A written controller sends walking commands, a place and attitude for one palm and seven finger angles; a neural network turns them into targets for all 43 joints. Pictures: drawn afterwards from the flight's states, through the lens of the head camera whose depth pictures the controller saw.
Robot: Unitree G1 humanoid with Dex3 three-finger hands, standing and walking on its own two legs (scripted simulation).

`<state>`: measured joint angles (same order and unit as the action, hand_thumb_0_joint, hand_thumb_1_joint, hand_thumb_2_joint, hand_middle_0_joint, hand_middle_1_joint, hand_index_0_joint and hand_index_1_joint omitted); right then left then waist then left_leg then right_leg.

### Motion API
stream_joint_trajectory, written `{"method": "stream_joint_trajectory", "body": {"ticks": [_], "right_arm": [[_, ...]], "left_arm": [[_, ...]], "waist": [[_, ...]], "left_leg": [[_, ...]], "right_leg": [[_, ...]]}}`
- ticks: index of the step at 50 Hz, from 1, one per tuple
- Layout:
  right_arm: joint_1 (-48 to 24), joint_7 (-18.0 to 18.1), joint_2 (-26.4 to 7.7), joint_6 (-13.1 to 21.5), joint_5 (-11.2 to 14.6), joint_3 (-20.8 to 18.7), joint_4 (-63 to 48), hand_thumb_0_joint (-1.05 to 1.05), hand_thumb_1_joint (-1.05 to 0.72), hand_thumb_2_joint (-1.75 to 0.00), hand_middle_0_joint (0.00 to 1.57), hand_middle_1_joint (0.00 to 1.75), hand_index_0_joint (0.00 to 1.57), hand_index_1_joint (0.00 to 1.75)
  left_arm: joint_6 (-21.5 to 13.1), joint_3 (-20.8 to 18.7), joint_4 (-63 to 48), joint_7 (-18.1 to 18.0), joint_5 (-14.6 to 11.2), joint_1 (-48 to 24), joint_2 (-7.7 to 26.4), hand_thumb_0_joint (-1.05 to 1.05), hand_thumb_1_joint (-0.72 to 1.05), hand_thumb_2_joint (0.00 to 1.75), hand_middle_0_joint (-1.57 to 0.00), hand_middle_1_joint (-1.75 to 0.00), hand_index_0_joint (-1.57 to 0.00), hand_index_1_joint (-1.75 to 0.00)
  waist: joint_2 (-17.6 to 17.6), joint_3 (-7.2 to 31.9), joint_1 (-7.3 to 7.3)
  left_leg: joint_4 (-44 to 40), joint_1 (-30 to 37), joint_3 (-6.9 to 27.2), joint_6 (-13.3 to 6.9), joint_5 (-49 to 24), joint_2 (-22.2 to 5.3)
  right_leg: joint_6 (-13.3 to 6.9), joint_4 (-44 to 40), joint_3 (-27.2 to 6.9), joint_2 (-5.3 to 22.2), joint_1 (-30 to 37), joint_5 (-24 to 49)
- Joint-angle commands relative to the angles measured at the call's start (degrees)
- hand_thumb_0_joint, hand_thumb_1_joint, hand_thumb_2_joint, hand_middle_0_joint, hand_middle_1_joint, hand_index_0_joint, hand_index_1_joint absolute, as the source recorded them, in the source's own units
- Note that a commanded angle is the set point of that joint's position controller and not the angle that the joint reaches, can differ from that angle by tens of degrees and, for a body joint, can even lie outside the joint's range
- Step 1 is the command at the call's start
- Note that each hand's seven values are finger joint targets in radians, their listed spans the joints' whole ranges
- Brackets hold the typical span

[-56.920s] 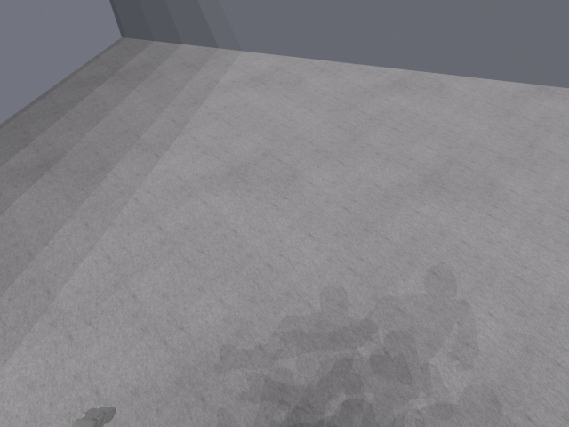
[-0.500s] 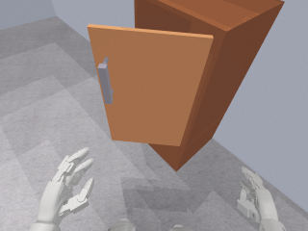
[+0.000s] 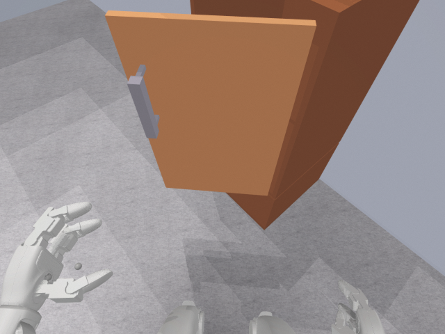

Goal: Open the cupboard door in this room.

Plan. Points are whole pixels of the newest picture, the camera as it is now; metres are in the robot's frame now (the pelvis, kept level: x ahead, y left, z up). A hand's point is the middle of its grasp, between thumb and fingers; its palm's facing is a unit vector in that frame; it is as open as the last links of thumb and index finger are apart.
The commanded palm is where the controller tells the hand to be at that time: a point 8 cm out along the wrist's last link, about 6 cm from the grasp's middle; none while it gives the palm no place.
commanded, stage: raise the hand with hooked fingers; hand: left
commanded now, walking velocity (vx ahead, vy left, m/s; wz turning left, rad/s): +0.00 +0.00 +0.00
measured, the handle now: (147, 103) +0.56 +0.19 +0.06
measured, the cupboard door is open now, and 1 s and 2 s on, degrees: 43 43 43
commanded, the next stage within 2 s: move the hooked fingers beside the handle in 1.22 s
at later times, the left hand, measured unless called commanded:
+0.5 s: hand (40, 240) +0.25 +0.30 +0.06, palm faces +0.00 -1.00 -0.06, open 13.8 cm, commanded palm +0.23 +0.35 +0.07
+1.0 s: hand (39, 214) +0.29 +0.31 +0.07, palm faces -0.03 -1.00 -0.04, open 14.0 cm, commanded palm +0.27 +0.36 +0.07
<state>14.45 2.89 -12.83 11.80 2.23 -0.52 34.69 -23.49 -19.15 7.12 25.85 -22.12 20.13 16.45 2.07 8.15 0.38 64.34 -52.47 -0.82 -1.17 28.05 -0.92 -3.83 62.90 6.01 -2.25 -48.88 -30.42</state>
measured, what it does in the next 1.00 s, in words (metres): stands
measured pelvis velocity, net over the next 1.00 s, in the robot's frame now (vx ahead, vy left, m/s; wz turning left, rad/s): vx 0.00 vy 0.04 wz -0.01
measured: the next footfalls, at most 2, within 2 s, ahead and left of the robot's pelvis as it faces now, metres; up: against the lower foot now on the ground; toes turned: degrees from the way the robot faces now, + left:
none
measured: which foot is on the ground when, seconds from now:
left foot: down 0.00-1.00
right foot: down 0.00-1.00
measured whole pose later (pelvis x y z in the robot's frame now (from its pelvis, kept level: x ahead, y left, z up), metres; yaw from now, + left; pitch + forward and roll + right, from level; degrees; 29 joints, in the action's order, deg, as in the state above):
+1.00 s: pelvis +0.00 +0.04 +0.02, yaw +0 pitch +15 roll -4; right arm 17.1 2.6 -17.2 10.8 2.1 1.2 30.7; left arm -19.3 -24.5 23.7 31.4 -21.5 0.3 24.9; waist 1.0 6.3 1.4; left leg 58.6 -47.8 -1.7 -4.4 25.9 0.4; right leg -0.9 54.8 4.9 -1.3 -43.1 -26.7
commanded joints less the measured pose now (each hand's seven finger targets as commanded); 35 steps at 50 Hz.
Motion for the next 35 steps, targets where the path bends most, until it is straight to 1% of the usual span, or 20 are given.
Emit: {"method": "stream_joint_trajectory", "body": {"ticks": [1, 3, 4, 5, 6, 7, 9, 10, 13, 14, 16, 20, 21, 24, 27, 29, 30, 33, 34, 35], "right_arm": [[-3.47, 0.65, -8.92, 3.89, 0.61, -3.79, -9.88, 0.0, -0.9, -0.9, 0.2, 0.3, 0.2, 0.3], [-3.0, 0.75, -9.56, 4.46, 0.71, -3.61, -10.42, 0.0, -0.9, -0.9, 0.2, 0.3, 0.2, 0.3], [-2.64, 0.84, -9.89, 4.53, 0.63, -3.67, -10.59, 0.0, -0.9, -0.9, 0.2, 0.3, 0.2, 0.3], [-1.99, 0.89, -10.04, 4.56, 0.66, -3.63, -10.62, 0.0, -0.9, -0.9, 0.2, 0.3, 0.2, 0.3], [-1.82, 0.87, -10.19, 4.65, 0.73, -3.62, -10.65, 0.0, -0.9, -0.9, 0.2, 0.3, 0.2, 0.3], [-1.82, 0.77, -10.25, 4.75, 0.68, -3.41, -10.94, 0.0, -0.9, -0.9, 0.2, 0.3, 0.2, 0.3], [-1.4, 0.74, -10.76, 4.61, 0.69, -3.33, -10.88, 0.0, -0.9, -0.9, 0.2, 0.3, 0.2, 0.3], [-1.3, 0.69, -10.84, 4.46, 0.69, -3.16, -11.1, 0.0, -0.9, -0.9, 0.2, 0.3, 0.2, 0.3], [-1.15, 0.48, -11.22, 4.25, 0.69, -2.83, -11.67, 0.0, -0.9, -0.9, 0.2, 0.3, 0.2, 0.3], [-0.79, 0.5, -11.57, 4.04, 0.56, -2.79, -11.77, 0.0, -0.9, -0.9, 0.2, 0.3, 0.2, 0.3], [-0.46, 0.49, -11.7, 3.65, 0.6, -2.61, -12.24, 0.0, -0.9, -0.9, 0.2, 0.3, 0.2, 0.3], [0.15, 0.57, -12.13, 3.17, 0.55, -2.0, -12.58, 0.0, -0.9, -0.9, 0.2, 0.3, 0.2, 0.3], [0.18, 0.64, -12.23, 3.03, 0.49, -1.97, -12.77, 0.0, -0.9, -0.9, 0.2, 0.3, 0.2, 0.3], [0.3, 0.84, -12.47, 2.94, 0.44, -1.75, -12.57, 0.0, -0.9, -0.9, 0.2, 0.3, 0.2, 0.3], [0.47, 0.94, -12.64, 2.75, 0.46, -1.67, -12.32, 0.0, -0.9, -0.9, 0.2, 0.3, 0.2, 0.3], [0.65, 1.04, -12.87, 2.68, 0.41, -1.56, -11.97, 0.0, -0.9, -0.9, 0.2, 0.3, 0.2, 0.3], [0.85, 0.98, -12.82, 2.57, 0.46, -1.5, -11.88, 0.0, -0.9, -0.9, 0.2, 0.3, 0.2, 0.3], [1.01, 1.17, -13.0, 2.33, 0.55, -1.66, -11.63, 0.0, -0.9, -0.9, 0.2, 0.3, 0.2, 0.3], [1.13, 1.24, -13.2, 2.36, 0.4, -1.6, -11.43, 0.0, -0.9, -0.9, 0.2, 0.3, 0.2, 0.3], [1.58, 1.24, -13.19, 2.07, 0.46, -1.52, -11.41, 0.0, -0.9, -0.9, 0.2, 0.3, 0.2, 0.3]], "left_arm": [[-5.24, -5.45, -6.1, 0.78, -0.95, -1.86, 10.52, 0.0, -0.15, 0.45, -0.27, -0.98, -0.27, -0.98], [-6.18, -4.63, -7.3, 1.11, -1.31, -4.05, 11.06, 0.0, -0.2, 0.43, -0.28, -1.0, -0.28, -1.0], [-6.28, -5.42, -7.74, 1.26, -1.6, -5.7, 12.46, 0.0, -0.22, 0.42, -0.28, -1.02, -0.28, -1.02], [-6.51, -5.66, -7.86, 1.42, -1.68, -5.7, 12.71, 0.0, -0.24, 0.41, -0.28, -1.03, -0.28, -1.03], [-6.55, -6.21, -7.76, 1.31, -1.52, -5.7, 13.37, 0.0, -0.27, 0.4, -0.28, -1.05, -0.28, -1.05], [-6.48, -5.64, -8.58, 1.18, -1.5, -6.6, 13.2, 0.0, -0.29, 0.39, -0.29, -1.07, -0.29, -1.07], [-5.76, -6.15, -8.17, 0.69, -1.39, -8.2, 14.4, 0.0, -0.34, 0.37, -0.29, -1.1, -0.29, -1.1], [-5.38, -5.64, -7.9, 0.63, -1.25, -8.76, 13.79, 0.0, -0.36, 0.36, -0.29, -1.11, -0.29, -1.11], [-3.96, -5.32, -7.51, -0.11, -0.47, -9.94, 14.25, 0.0, -0.43, 0.33, -0.29, -1.15, -0.29, -1.15], [-3.23, -5.96, -6.75, -0.05, -0.44, -11.2, 15.33, 0.0, -0.45, 0.32, -0.3, -1.17, -0.3, -1.17], [-2.25, -5.94, -6.18, 0.25, -0.32, -12.41, 15.28, 0.0, -0.5, 0.3, -0.3, -1.2, -0.3, -1.2], [-0.77, -6.04, -3.62, 1.21, -0.1, -16.56, 16.24, 0.0, -0.5, 0.3, -0.3, -1.2, -0.3, -1.2], [-0.44, -6.67, -2.9, 1.45, -0.22, -17.79, 16.87, 0.0, -0.5, 0.3, -0.3, -1.2, -0.3, -1.2], [0.06, -7.09, -1.38, 2.44, -0.16, -21.83, 18.08, 0.0, -0.5, 0.3, -0.3, -1.2, -0.3, -1.2], [0.56, -7.61, 0.49, 3.71, -0.21, -24.44, 19.1, 0.0, -0.5, 0.3, -0.3, -1.2, -0.3, -1.2], [0.9, -8.59, 1.61, 4.26, 0.17, -26.58, 21.16, 0.0, -0.5, 0.3, -0.3, -1.2, -0.3, -1.2], [0.92, -8.34, 1.58, 4.69, 0.25, -27.3, 21.0, 0.0, -0.5, 0.3, -0.3, -1.2, -0.3, -1.2], [1.22, -9.29, 3.46, 5.51, -0.34, -29.19, 21.95, 0.0, -0.5, 0.3, -0.3, -1.2, -0.3, -1.2], [1.32, -10.67, 4.06, 5.56, -0.48, -30.22, 23.66, 0.0, -0.5, 0.3, -0.3, -1.2, -0.3, -1.2], [1.55, -10.68, 5.76, 5.87, -0.45, -30.38, 23.47, 0.0, -0.5, 0.3, -0.3, -1.2, -0.3, -1.2]], "waist": [[-3.14, 11.46, -0.18], [-1.6, 11.26, -0.12], [-1.5, 11.45, -0.19], [-1.34, 13.18, -0.26], [0.45, 13.36, -0.69], [2.18, 13.12, -0.61], [2.88, 11.99, -0.45], [2.89, 12.28, -0.3], [5.62, 11.18, -0.37], [4.92, 10.95, -0.1], [4.69, 11.7, -0.04], [4.23, 10.68, 0.46], [3.21, 11.19, 0.39], [4.82, 11.25, 0.32], [4.13, 12.18, 0.45], [5.87, 12.36, 0.14], [6.39, 13.14, 0.26], [5.05, 13.08, 0.39], [5.27, 13.5, 0.04], [4.06, 13.58, 0.33]], "left_leg": [[-5.7, 4.93, 2.75, -0.76, -13.37, 0.76], [-7.07, 6.86, 2.92, -1.02, -12.28, 0.75], [-7.13, 7.66, 3.06, -1.1, -12.84, 0.57], [-7.77, 8.97, 3.01, -1.19, -13.37, 0.6], [-8.53, 10.03, 3.12, -1.09, -13.8, 0.53], [-9.34, 11.19, 3.28, -1.07, -13.7, 0.56], [-10.38, 13.14, 3.93, -0.89, -14.01, 0.35], [-11.17, 14.06, 4.2, -0.79, -13.49, 0.27], [-13.3, 16.45, 5.18, -0.24, -13.0, 0.08], [-13.34, 16.83, 5.59, -0.1, -13.27, -0.05], [-14.11, 17.91, 5.88, 0.16, -13.35, -0.1], [-15.12, 19.19, 6.89, 0.76, -13.45, -0.43], [-15.34, 18.98, 7.09, 0.74, -12.72, -0.41], [-15.54, 20.45, 7.74, 1.33, -14.29, -0.42], [-15.94, 21.56, 7.95, 1.45, -14.78, -0.57], [-15.92, 22.42, 8.15, 1.81, -16.31, -0.5], [-16.2, 24.22, 8.47, 2.19, -18.4, -0.8], [-16.65, 24.13, 8.56, 1.98, -16.74, -0.8], [-16.39, 23.63, 8.34, 1.94, -17.57, -0.62], [-16.62, 23.91, 8.29, 1.9, -18.09, -0.75]], "right_leg": [[5.4, -12.34, -10.67, 3.43, 10.96, 14.36], [4.24, -12.68, -9.29, 2.72, 9.31, 9.59], [3.71, -12.24, -8.87, 2.18, 8.98, 9.54], [3.54, -12.22, -8.45, 2.04, 9.58, 10.11], [3.11, -11.84, -7.55, 1.74, 9.41, 10.17], [2.78, -11.66, -6.54, 1.53, 8.65, 9.88], [2.19, -11.19, -4.99, 0.75, 7.28, 10.12], [2.24, -11.18, -4.29, 0.66, 6.68, 9.67], [1.91, -11.4, -2.83, 0.57, 5.71, 9.27], [1.71, -11.12, -2.56, 0.26, 5.41, 9.59], [1.89, -11.57, -2.21, 0.33, 5.68, 9.8], [1.72, -11.88, -1.7, 0.04, 4.93, 9.81], [1.81, -11.95, -1.64, 0.05, 5.25, 9.54], [1.36, -11.79, -1.53, -0.04, 4.87, 10.1], [1.54, -12.31, -1.53, 0.09, 4.98, 10.18], [1.1, -12.15, -1.58, 0.03, 4.99, 10.54], [1.18, -12.24, -1.42, 0.07, 4.61, 10.94], [1.4, -12.85, -1.45, 0.2, 4.74, 10.59], [1.14, -12.78, -1.61, 0.09, 5.41, 11.0], [1.32, -13.05, -1.43, 0.07, 5.54, 11.1]]}}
